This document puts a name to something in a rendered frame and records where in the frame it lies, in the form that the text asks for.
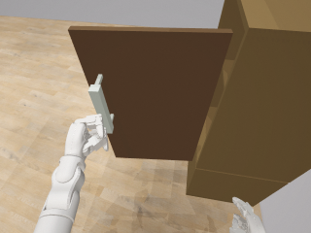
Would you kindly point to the cupboard door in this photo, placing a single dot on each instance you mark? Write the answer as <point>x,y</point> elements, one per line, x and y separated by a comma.
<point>158,82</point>

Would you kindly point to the handle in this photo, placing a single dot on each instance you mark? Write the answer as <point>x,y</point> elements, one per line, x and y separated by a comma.
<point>99,103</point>

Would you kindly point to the robot left hand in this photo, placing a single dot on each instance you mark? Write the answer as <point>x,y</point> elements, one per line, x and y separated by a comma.
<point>81,142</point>

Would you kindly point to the robot right hand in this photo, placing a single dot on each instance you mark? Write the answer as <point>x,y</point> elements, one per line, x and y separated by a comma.
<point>251,223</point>

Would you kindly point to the left robot forearm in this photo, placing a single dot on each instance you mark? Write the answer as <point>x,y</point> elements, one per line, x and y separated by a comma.
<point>61,206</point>

